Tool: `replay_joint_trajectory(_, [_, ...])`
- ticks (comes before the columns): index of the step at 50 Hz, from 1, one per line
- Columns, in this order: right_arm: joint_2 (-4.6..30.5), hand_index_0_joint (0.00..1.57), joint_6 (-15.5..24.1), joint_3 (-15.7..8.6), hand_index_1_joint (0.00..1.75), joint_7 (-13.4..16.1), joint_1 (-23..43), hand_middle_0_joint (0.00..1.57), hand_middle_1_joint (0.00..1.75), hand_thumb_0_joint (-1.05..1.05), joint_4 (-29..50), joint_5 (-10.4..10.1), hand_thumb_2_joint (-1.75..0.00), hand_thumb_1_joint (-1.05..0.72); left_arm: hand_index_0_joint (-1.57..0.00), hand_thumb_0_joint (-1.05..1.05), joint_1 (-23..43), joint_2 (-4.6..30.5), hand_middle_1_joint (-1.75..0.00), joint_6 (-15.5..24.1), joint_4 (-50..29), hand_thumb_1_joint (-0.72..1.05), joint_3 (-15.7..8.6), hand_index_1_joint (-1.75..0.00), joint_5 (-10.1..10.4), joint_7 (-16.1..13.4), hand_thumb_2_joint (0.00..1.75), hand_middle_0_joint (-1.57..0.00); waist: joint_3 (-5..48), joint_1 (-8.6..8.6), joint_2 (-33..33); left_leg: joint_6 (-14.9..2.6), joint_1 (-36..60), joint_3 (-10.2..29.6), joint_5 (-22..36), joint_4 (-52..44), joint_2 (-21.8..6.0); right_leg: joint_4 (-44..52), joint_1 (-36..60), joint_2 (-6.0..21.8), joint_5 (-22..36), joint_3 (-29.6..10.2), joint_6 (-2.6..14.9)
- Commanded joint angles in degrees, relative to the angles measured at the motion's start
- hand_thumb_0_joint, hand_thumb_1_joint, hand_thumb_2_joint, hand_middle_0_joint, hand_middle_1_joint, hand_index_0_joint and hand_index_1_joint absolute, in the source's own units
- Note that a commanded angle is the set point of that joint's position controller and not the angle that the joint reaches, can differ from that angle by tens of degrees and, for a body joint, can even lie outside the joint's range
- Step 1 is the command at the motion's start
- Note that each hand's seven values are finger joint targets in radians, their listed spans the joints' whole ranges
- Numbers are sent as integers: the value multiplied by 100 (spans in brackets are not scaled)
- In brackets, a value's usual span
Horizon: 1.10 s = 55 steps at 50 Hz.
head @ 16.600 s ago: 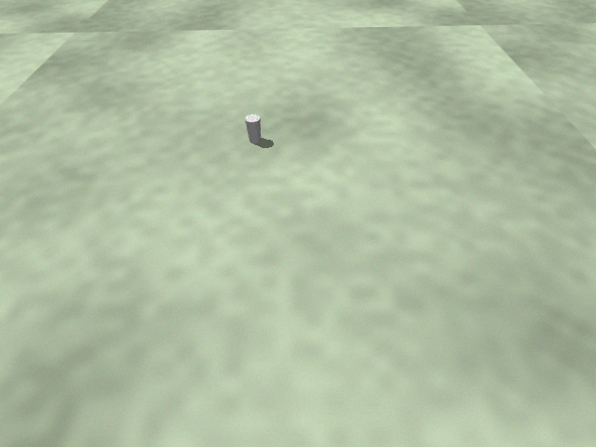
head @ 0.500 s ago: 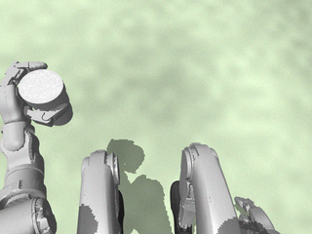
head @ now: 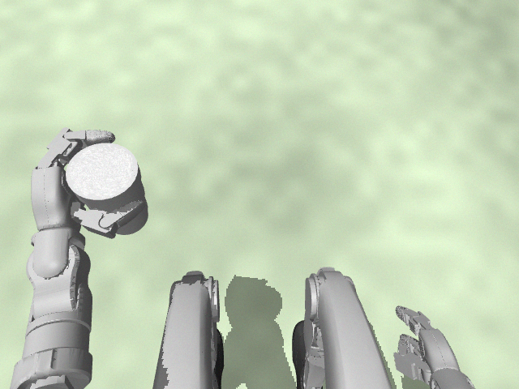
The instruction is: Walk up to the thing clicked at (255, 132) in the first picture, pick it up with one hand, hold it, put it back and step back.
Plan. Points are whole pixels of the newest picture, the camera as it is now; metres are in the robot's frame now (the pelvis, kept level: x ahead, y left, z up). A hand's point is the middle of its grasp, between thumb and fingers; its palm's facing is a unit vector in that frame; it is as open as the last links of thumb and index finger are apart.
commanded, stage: lift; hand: left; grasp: from the side
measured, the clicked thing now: (116, 196) +0.40 +0.23 -0.03
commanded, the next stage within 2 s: hold in 1.48 s
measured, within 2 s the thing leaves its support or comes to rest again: neither
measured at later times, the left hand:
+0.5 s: hand (41, 118) +0.39 +0.21 +0.18, palm faces +0.22 -0.98 -0.04, open 11.3 cm
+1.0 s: hand (14, 65) +0.38 +0.19 +0.25, palm faces +0.19 -0.98 -0.04, open 11.3 cm
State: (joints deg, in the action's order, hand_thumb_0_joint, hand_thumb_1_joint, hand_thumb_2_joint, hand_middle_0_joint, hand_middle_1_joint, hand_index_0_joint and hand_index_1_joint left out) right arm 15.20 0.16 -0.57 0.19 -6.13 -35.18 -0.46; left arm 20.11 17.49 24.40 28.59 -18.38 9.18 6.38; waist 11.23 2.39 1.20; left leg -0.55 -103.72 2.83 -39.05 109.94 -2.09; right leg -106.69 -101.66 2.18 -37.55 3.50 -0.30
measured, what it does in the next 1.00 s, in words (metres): rises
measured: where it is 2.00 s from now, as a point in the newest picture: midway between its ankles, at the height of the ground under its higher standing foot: (259, 385)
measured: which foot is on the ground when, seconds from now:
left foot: down 0.00-1.00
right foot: down 0.00-1.00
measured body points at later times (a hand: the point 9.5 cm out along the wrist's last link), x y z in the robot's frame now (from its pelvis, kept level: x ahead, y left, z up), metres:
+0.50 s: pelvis +0.03 +0.00 +0.15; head +0.13 +0.03 +0.58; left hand +0.37 +0.27 +0.18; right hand +0.19 -0.24 +0.04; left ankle +0.07 +0.12 -0.45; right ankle +0.08 -0.13 -0.45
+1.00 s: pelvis +0.05 +0.00 +0.21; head +0.12 +0.01 +0.65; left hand +0.37 +0.24 +0.25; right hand +0.20 -0.23 +0.10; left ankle +0.07 +0.12 -0.45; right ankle +0.08 -0.13 -0.45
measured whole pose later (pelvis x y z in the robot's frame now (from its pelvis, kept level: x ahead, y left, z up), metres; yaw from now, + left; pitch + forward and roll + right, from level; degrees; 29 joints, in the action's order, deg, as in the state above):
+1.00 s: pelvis +0.05 +0.00 +0.21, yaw +3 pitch +14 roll -2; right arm 12.3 2.3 0.6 1.4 -12.4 -36.7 -0.2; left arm 8.2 10.9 20.6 23.7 -7.4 7.8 -0.7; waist 6.0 0.6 1.3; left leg 0.0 -48.3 1.0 -28.5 63.1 -2.0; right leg -60.1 -46.6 1.4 -27.0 3.6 -0.6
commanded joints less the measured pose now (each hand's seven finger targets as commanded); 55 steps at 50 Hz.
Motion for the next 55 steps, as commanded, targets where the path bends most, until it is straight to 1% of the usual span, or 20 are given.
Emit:
replay_joint_trajectory(1, [924,20,202,-360,30,146,-497,20,30,0,547,-66,-90,-91,-124,0,1269,1007,-137,310,-1911,11,-336,-136,242,-237,121,-121,3353,-26,464,-65,3088,201,1039,-2096,104,1750,2354,-191,1108,-110,228])
replay_joint_trajectory(3, [886,20,238,-351,30,166,-485,20,30,0,548,-92,-90,-91,-125,0,1119,944,-139,231,-2045,11,-254,-138,247,-335,123,-122,3308,-40,437,-55,3381,211,1050,-2330,103,1960,2561,-199,1118,-117,222])
replay_joint_trajectory(5, [842,20,266,-336,30,191,-457,20,30,0,541,-92,-90,-91,-123,0,916,692,-137,151,-1941,12,85,-136,187,-350,123,-120,3022,91,428,-45,3576,222,1018,-2566,95,2222,2684,-206,1128,-128,207])
replay_joint_trajectory(7, [807,20,302,-341,30,223,-485,20,30,0,528,-94,-90,-91,-123,0,1034,855,-137,124,-2253,10,51,-136,123,-411,122,-120,3105,46,404,-51,3818,171,1137,-2733,102,2500,3100,-215,1269,-162,191])
replay_joint_trajectory(10, [762,20,336,-297,30,235,-573,20,30,0,516,-108,-90,-92,-124,0,742,612,-137,12,-2438,6,352,-136,158,-422,121,-121,3137,1,541,-14,4504,176,1681,-3048,93,2773,3445,-226,1663,-134,205])
replay_joint_trajectory(12, [764,20,348,-297,30,255,-636,20,30,0,446,-116,-90,-91,-123,0,403,596,-136,-106,-2209,8,316,-136,136,-470,122,-120,2836,-16,428,-4,4721,179,1961,-3289,92,3012,3697,-240,1857,-105,205])
replay_joint_trajectory(16, [656,20,371,-245,30,258,-619,20,30,0,450,-114,-90,-90,-122,0,475,498,-137,-129,-2176,5,344,-136,100,-595,122,-120,2358,11,279,-22,4865,149,1813,-3688,91,3467,4188,-252,1854,-110,178])
replay_joint_trajectory(19, [623,20,383,-231,30,256,-614,20,30,0,440,-111,-90,-90,-123,0,333,520,-138,-94,-1915,3,180,-137,132,-654,122,-120,2062,-52,168,-29,4988,118,1865,-3950,116,3745,4574,-255,1915,-97,164])
replay_joint_trajectory(23, [625,20,427,-252,30,212,-585,20,30,0,465,-71,-90,-90,-123,0,690,401,-136,53,-1975,3,458,-135,32,-596,121,-120,1873,-46,405,13,5427,90,1852,-4337,95,4036,4700,-236,1885,-119,186])
replay_joint_trajectory(25, [643,20,432,-256,30,192,-598,20,30,0,500,-74,-90,-91,-123,0,329,139,-136,30,-1681,3,708,-135,31,-526,120,-121,1654,-62,310,46,5683,146,1901,-4561,71,4185,4766,-242,1882,-52,183])
replay_joint_trajectory(27, [657,20,443,-273,30,167,-601,20,30,0,473,-47,-90,-91,-123,0,383,346,-134,71,-1763,2,564,-134,17,-512,119,-120,1748,-106,417,45,5829,92,1934,-4681,87,4351,5024,-244,1938,-71,180])
replay_joint_trajectory(29, [610,20,460,-251,30,153,-645,20,30,0,513,-45,-90,-92,-123,0,384,209,-134,89,-1928,3,695,-134,29,-513,117,-121,1880,-87,334,43,6005,86,1998,-4827,93,4499,5301,-252,2034,-65,178])
replay_joint_trajectory(34, [598,20,454,-212,30,173,-581,20,30,0,516,-30,-90,-92,-123,0,462,261,-135,138,-2034,4,535,-135,41,-680,120,-121,1698,-129,162,16,6141,28,1954,-5120,116,4829,5724,-250,2065,-84,138])
replay_joint_trajectory(39, [527,20,473,-178,30,206,-583,20,30,0,504,13,-90,-92,-123,0,451,109,-135,186,-1979,8,754,-135,-32,-731,120,-121,1361,-69,179,28,6373,32,1682,-5500,118,5119,5851,-261,1837,-62,133])
replay_joint_trajectory(44, [545,20,467,-180,30,202,-652,20,30,0,466,31,-90,-92,-123,0,377,-23,-136,152,-1826,4,885,-136,-42,-710,121,-121,1403,-95,149,63,6792,33,2104,-5687,99,5300,6137,-280,2173,-37,155])
replay_joint_trajectory(45, [539,20,460,-187,30,204,-637,20,30,0,486,21,-90,-92,-123,0,533,128,-135,177,-2105,6,767,-136,-17,-720,121,-121,1449,-141,182,54,6827,2,2166,-5698,119,5362,6290,-270,2240,-54,142])
replay_joint_trajectory(50, [452,20,417,-162,30,193,-625,20,30,0,453,30,-90,-91,-122,0,456,74,-136,127,-1904,5,726,-136,-19,-774,122,-120,1115,-133,6,19,6707,-90,2230,-5856,151,5617,6669,-262,2383,-99,105])
replay_joint_trajectory(51, [458,20,408,-167,30,194,-644,20,30,0,447,35,-90,-91,-121,0,166,-90,-136,71,-1520,4,829,-136,-47,-766,122,-119,1123,-97,-98,10,6761,-125,2349,-5836,147,5674,6723,-259,2520,-133,95])
replay_joint_trajectory(52, [457,20,404,-161,30,203,-622,20,30,0,468,27,-90,-91,-122,0,590,60,-136,131,-2035,5,790,-136,-12,-774,122,-120,1160,-102,-7,8,6786,-146,2362,-5871,157,5722,6829,-245,2553,-154,86])
replay_joint_trajectory(55, [455,20,373,-167,30,210,-664,20,30,0,442,42,-90,-91,-119,0,340,-87,-133,72,-1794,5,874,-133,-41,-777,121,-117,1128,-85,58,23,7045,-152,2574,-5960,157,5786,6845,-255,2739,-145,107])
